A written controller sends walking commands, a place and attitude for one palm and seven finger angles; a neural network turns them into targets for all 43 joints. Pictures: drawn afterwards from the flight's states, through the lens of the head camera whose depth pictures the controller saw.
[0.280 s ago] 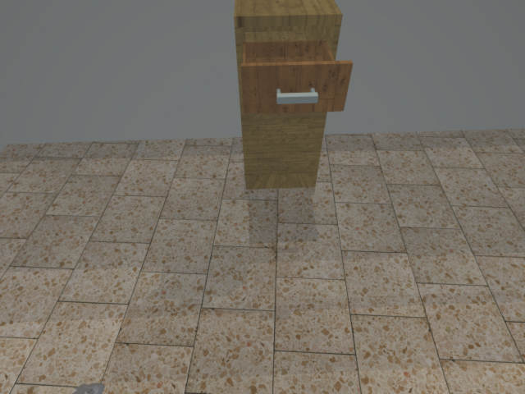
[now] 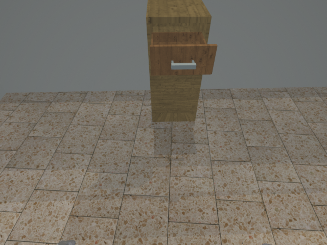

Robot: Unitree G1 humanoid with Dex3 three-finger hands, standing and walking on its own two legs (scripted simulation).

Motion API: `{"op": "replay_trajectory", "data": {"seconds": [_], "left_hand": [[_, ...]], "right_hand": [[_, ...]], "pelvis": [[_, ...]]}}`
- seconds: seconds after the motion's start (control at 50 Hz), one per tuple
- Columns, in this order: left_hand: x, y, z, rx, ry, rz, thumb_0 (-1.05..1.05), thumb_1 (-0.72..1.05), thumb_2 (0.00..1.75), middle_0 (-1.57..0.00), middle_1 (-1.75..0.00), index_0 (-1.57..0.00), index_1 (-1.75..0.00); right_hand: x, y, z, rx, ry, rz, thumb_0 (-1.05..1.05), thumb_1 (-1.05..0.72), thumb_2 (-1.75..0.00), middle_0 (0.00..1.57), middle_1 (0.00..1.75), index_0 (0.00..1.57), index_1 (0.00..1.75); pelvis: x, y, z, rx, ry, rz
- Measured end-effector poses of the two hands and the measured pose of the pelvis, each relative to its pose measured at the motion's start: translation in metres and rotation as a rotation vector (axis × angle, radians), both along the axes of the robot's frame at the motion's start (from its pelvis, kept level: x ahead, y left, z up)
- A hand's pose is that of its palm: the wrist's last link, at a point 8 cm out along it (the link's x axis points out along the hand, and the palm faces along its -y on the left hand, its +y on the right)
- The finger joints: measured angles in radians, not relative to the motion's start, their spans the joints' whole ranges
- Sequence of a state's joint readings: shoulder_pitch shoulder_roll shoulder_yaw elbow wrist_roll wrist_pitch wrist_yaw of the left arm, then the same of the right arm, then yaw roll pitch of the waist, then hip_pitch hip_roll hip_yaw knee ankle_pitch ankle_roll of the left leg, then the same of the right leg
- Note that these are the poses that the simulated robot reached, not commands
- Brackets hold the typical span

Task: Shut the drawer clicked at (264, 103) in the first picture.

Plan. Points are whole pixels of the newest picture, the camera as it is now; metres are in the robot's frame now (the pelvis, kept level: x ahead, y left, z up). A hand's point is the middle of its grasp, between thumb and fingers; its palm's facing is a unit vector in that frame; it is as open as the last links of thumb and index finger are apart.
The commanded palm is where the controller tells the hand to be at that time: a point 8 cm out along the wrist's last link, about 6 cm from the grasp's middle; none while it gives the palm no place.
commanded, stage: stand and wait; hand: left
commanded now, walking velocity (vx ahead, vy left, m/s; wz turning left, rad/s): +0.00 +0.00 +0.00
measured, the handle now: (183, 64) +0.95 -0.04 -0.03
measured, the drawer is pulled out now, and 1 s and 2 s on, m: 0.30 0.30 0.30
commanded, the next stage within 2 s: look at it before walking up in 0.54 s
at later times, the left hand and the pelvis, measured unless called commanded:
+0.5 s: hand out of the picture +0.05 +0.24 -0.15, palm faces -0.03 -0.94 -0.34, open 7.4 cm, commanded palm none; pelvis -0.02 -0.01 +0.00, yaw +0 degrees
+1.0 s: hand out of the picture +0.05 +0.24 -0.15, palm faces -0.03 -0.94 -0.33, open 7.4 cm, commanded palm none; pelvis -0.01 +0.00 +0.00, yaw +0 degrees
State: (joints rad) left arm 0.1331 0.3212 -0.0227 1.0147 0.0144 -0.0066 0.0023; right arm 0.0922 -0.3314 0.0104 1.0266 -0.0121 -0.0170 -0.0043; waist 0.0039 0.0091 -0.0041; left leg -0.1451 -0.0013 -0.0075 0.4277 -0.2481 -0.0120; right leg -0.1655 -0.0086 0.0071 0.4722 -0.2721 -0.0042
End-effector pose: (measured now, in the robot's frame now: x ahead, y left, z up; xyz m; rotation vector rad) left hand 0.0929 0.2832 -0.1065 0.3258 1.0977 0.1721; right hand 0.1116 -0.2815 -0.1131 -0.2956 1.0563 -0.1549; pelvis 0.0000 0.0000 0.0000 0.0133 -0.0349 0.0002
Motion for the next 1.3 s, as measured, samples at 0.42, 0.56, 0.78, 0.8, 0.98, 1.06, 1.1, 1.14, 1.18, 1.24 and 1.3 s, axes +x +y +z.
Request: {"op": "replay_trajectory", "data": {"seconds": [0.42, 0.56, 0.78, 0.8, 0.98, 1.06, 1.1, 1.14, 1.18, 1.24, 1.3], "left_hand": [[-0.053, 0.000, -0.008, 0.007, 0.132, 0.046, 0.01, 0.90, 0.90, -0.20, -0.30, -0.20, -0.30], [-0.049, -0.001, -0.008, 0.001, 0.115, 0.039, 0.01, 0.91, 0.90, -0.20, -0.30, -0.20, -0.30], [-0.042, -0.002, -0.009, -0.009, 0.095, 0.026, 0.01, 0.90, 0.90, -0.20, -0.30, -0.20, -0.30], [-0.042, -0.001, -0.009, -0.010, 0.095, 0.027, 0.01, 0.90, 0.90, -0.20, -0.30, -0.20, -0.30], [-0.044, 0.002, -0.009, -0.008, 0.109, 0.033, 0.01, 0.91, 0.90, -0.20, -0.30, -0.20, -0.30], [-0.045, 0.004, -0.009, -0.006, 0.117, 0.036, 0.01, 0.91, 0.90, -0.20, -0.30, -0.20, -0.30], [-0.045, 0.004, -0.009, -0.005, 0.121, 0.037, 0.01, 0.91, 0.90, -0.20, -0.30, -0.20, -0.30], [-0.046, 0.005, -0.009, -0.005, 0.123, 0.038, 0.01, 0.91, 0.90, -0.20, -0.30, -0.20, -0.30], [-0.046, 0.005, -0.009, -0.005, 0.125, 0.040, 0.01, 0.91, 0.90, -0.20, -0.30, -0.20, -0.30], [-0.046, 0.005, -0.009, -0.005, 0.126, 0.041, 0.01, 0.91, 0.90, -0.20, -0.30, -0.20, -0.30], [-0.045, 0.005, -0.009, -0.005, 0.125, 0.042, 0.01, 0.91, 0.90, -0.20, -0.30, -0.20, -0.30]], "right_hand": [[-0.076, -0.017, -0.012, -0.011, 0.191, -0.059, 0.00, -0.90, -0.90, 0.21, 0.30, 0.20, 0.30], [-0.077, -0.014, -0.011, -0.007, 0.182, -0.061, 0.00, -0.90, -0.90, 0.21, 0.30, 0.20, 0.30], [-0.068, -0.009, -0.008, -0.004, 0.148, -0.056, 0.00, -0.90, -0.90, 0.21, 0.30, 0.20, 0.30], [-0.067, -0.008, -0.007, -0.005, 0.148, -0.056, 0.00, -0.90, -0.90, 0.21, 0.30, 0.20, 0.30], [-0.063, -0.007, -0.006, -0.009, 0.150, -0.053, 0.00, -0.90, -0.90, 0.21, 0.30, 0.20, 0.30], [-0.061, -0.007, -0.006, -0.010, 0.152, -0.053, 0.00, -0.90, -0.90, 0.21, 0.30, 0.20, 0.30], [-0.060, -0.006, -0.006, -0.010, 0.153, -0.052, 0.00, -0.90, -0.90, 0.21, 0.30, 0.20, 0.30], [-0.059, -0.006, -0.006, -0.010, 0.153, -0.051, 0.00, -0.90, -0.90, 0.21, 0.30, 0.20, 0.30], [-0.058, -0.006, -0.006, -0.010, 0.154, -0.049, 0.00, -0.90, -0.90, 0.21, 0.30, 0.20, 0.30], [-0.056, -0.006, -0.006, -0.010, 0.153, -0.049, 0.00, -0.90, -0.90, 0.21, 0.30, 0.20, 0.30], [-0.054, -0.006, -0.006, -0.009, 0.150, -0.049, 0.00, -0.90, -0.90, 0.21, 0.30, 0.20, 0.30]], "pelvis": [[-0.014, -0.009, 0.003, -0.006, -0.002, 0.001], [-0.017, -0.008, 0.003, -0.006, -0.004, 0.000], [-0.017, -0.005, 0.004, -0.006, 0.000, -0.005], [-0.017, -0.004, 0.004, -0.006, 0.000, -0.005], [-0.014, -0.002, 0.004, -0.006, 0.002, -0.005], [-0.013, -0.002, 0.005, -0.006, 0.003, -0.005], [-0.012, -0.002, 0.005, -0.007, 0.003, -0.005], [-0.012, -0.002, 0.005, -0.007, 0.003, -0.005], [-0.011, -0.001, 0.005, -0.007, 0.004, -0.004], [-0.010, -0.001, 0.005, -0.007, 0.004, -0.004], [-0.009, -0.001, 0.005, -0.007, 0.003, -0.006]]}}
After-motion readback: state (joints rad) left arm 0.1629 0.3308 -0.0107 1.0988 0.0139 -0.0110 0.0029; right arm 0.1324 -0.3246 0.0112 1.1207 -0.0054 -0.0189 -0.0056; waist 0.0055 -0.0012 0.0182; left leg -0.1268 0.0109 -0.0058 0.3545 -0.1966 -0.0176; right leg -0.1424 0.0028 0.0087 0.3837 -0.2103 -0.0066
